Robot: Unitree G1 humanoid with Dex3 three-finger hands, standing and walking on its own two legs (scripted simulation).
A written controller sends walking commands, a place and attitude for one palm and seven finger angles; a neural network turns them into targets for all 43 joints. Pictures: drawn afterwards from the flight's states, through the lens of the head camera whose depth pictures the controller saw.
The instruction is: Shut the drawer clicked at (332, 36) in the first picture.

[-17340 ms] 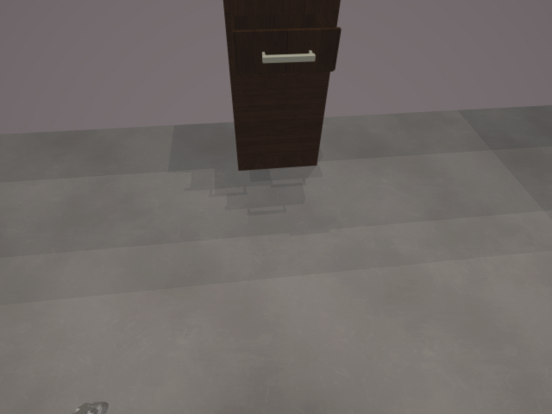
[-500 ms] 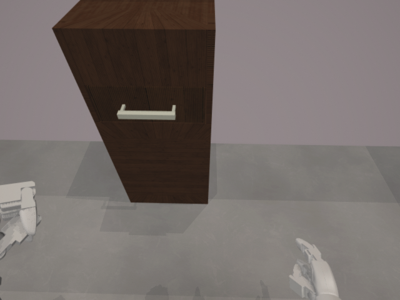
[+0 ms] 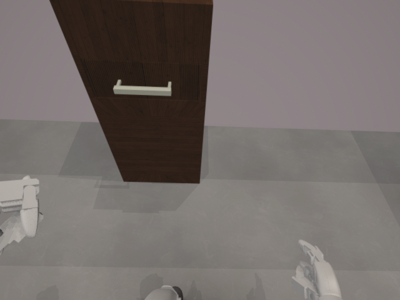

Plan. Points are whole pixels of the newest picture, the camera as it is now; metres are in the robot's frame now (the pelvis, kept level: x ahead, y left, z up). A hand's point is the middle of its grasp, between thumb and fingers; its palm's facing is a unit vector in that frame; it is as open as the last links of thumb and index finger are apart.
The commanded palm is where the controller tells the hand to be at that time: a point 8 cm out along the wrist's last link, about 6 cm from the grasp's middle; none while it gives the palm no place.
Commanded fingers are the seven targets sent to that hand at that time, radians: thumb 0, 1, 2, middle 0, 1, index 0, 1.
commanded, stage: step back with the hand held close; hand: left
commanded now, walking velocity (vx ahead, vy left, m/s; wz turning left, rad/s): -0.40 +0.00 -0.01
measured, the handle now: (143, 87) +0.76 +0.23 -0.06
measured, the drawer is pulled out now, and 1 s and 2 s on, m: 0.00 0.00 0.00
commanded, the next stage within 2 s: stop stepping back and stand still in 0.12 s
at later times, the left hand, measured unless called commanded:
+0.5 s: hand out of the picture +0.10 +0.24 +0.18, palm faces +0.30 -0.85 -0.44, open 3.3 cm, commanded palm +0.05 +0.29 +0.19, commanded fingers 0.00 0.90 0.90 -1.40 -1.60 -1.40 -1.60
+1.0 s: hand out of the picture +0.08 +0.26 +0.17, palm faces +0.37 -0.83 -0.42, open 3.3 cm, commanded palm +0.03 +0.30 +0.19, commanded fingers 0.00 0.90 0.90 -1.40 -1.60 -1.40 -1.60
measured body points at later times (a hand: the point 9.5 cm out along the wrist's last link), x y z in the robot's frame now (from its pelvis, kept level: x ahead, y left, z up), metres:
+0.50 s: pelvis -0.10 +0.01 +0.00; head -0.09 +0.03 +0.45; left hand +0.08 +0.28 +0.20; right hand +0.07 -0.21 -0.07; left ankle +0.02 +0.09 -0.72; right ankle -0.18 -0.11 -0.73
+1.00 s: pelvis -0.11 +0.03 +0.01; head -0.13 +0.03 +0.46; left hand +0.06 +0.30 +0.19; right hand +0.01 -0.23 -0.08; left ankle -0.07 +0.15 -0.73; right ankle -0.15 -0.07 -0.73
